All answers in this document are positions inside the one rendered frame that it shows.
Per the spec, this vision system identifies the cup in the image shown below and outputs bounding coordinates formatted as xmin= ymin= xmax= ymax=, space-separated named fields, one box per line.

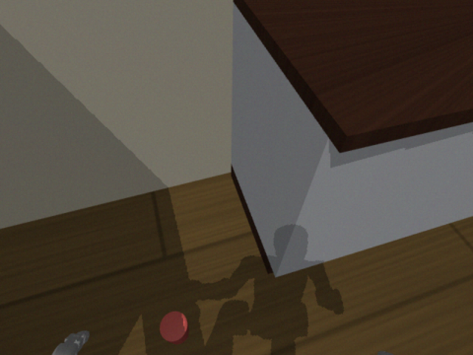
xmin=160 ymin=311 xmax=189 ymax=345

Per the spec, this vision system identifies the left robot hand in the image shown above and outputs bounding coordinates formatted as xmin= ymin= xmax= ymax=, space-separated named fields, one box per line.
xmin=52 ymin=331 xmax=89 ymax=355

